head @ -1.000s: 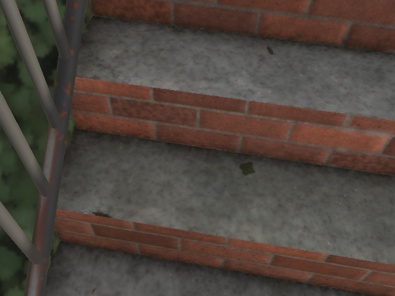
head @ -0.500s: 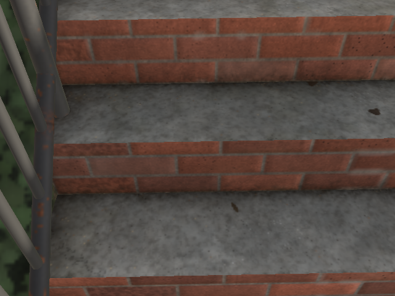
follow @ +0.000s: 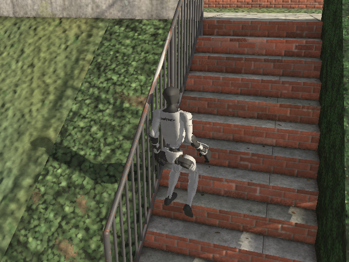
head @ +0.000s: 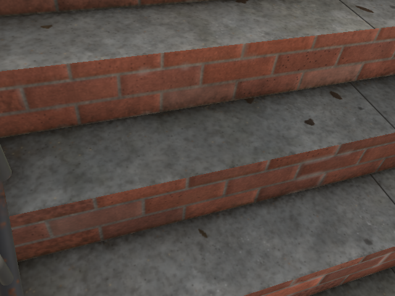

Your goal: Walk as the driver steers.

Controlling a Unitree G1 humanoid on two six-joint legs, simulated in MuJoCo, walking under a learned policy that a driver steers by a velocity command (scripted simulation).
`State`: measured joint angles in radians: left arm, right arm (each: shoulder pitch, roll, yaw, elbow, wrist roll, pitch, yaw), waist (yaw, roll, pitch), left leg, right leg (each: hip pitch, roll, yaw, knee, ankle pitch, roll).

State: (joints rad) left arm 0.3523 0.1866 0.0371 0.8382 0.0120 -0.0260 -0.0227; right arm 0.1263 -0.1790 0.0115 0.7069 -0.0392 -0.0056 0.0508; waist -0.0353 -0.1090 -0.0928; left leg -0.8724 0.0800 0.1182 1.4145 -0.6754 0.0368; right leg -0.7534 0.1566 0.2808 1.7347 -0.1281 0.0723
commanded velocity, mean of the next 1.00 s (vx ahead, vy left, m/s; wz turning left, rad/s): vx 0.37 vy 0.00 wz -0.38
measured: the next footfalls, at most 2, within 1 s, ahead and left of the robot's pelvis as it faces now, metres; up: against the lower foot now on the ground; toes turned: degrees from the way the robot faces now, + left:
right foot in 0.28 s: -0.07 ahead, -0.09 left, -0.21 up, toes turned -12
left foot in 0.78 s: +0.23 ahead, -0.10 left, -0.01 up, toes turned -25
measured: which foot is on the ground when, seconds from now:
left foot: down 0.00-0.26, up 0.28-0.76, down 0.78-1.00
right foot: up 0.00-0.26, down 0.28-0.80, up 0.82-1.00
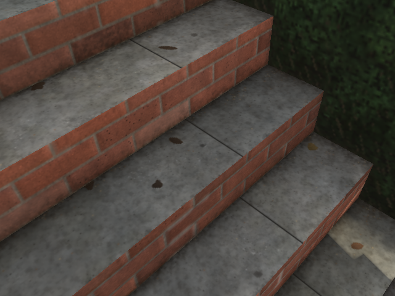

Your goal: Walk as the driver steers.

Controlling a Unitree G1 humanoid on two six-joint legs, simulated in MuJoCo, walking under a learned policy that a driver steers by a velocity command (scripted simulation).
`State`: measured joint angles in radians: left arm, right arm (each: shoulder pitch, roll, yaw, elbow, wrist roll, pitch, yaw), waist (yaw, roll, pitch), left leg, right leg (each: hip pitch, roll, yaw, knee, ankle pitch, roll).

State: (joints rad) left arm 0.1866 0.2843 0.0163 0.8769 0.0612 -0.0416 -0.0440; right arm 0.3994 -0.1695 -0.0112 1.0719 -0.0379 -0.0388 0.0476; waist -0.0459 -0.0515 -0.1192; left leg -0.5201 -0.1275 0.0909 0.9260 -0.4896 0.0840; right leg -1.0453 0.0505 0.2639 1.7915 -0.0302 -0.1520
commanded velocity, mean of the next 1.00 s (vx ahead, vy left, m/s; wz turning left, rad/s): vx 0.50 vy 0.00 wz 0.46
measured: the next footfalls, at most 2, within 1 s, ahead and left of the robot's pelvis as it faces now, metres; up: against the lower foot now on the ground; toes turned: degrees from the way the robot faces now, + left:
right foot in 0.22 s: +0.29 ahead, -0.15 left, +0.00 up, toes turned +1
left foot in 0.64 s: +0.39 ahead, +0.05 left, +0.19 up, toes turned +17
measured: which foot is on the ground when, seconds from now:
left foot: down 0.00-0.24, up 0.26-0.62, down 0.64-1.00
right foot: up 0.00-0.20, down 0.22-0.70, up 0.72-0.98, down 1.00-1.00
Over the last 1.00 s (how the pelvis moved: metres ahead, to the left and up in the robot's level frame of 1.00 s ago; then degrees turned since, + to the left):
0.16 -0.16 0.08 -25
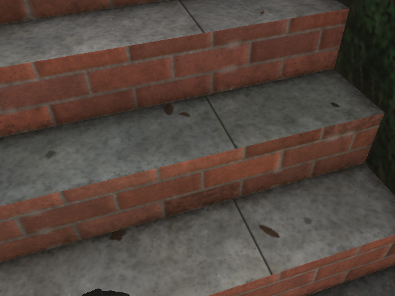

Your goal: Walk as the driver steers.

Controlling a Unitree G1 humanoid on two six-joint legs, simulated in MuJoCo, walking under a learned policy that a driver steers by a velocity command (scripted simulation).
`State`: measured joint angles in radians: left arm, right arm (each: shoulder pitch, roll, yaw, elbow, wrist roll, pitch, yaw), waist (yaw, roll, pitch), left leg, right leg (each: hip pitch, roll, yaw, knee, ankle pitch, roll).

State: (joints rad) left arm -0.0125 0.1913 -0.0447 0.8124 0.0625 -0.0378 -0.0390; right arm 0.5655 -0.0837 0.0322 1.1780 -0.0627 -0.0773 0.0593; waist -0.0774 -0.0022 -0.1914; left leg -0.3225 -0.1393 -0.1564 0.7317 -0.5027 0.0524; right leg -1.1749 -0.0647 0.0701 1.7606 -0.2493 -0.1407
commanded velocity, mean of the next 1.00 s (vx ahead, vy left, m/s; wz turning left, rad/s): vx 0.50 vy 0.00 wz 0.60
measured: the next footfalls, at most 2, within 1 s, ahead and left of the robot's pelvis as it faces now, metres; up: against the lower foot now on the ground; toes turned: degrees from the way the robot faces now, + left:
right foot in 0.14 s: +0.10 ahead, -0.17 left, +0.00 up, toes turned +3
left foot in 0.46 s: +0.26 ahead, +0.03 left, +0.20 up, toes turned +13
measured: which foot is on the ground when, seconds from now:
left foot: down 0.00-0.14, up 0.16-0.44, down 0.46-0.90, up 0.92-1.00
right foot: down 0.00-0.06, up 0.08-0.12, down 0.14-0.48, up 0.50-0.84, down 0.86-1.00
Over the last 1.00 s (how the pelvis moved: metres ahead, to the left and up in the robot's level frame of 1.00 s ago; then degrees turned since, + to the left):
0.48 -0.03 0.22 29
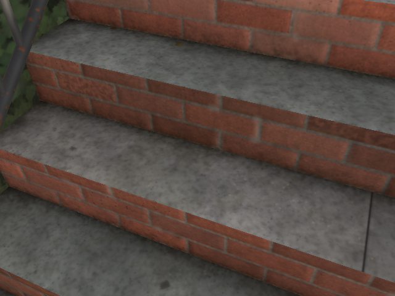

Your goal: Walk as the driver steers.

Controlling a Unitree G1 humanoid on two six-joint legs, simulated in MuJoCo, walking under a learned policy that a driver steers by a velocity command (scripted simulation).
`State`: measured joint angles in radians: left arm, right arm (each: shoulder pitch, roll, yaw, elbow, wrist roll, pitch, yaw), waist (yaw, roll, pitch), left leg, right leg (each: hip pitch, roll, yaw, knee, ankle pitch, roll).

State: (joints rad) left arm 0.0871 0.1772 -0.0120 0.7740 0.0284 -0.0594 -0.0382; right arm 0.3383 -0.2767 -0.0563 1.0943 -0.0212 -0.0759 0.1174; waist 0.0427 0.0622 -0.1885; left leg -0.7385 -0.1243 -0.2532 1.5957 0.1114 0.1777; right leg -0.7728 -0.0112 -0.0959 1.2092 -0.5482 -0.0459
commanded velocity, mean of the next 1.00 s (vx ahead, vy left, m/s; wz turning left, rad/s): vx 0.50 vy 0.00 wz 0.14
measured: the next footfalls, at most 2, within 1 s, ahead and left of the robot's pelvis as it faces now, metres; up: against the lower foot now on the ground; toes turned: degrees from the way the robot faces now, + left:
left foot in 0.50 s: +0.47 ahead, +0.25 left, +0.19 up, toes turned +21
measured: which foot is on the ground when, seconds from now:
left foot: up 0.00-0.48, down 0.50-1.00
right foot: down 0.00-0.52, up 0.54-1.00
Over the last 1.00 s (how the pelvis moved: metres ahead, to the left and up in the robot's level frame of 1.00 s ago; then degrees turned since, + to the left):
0.40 -0.06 0.32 34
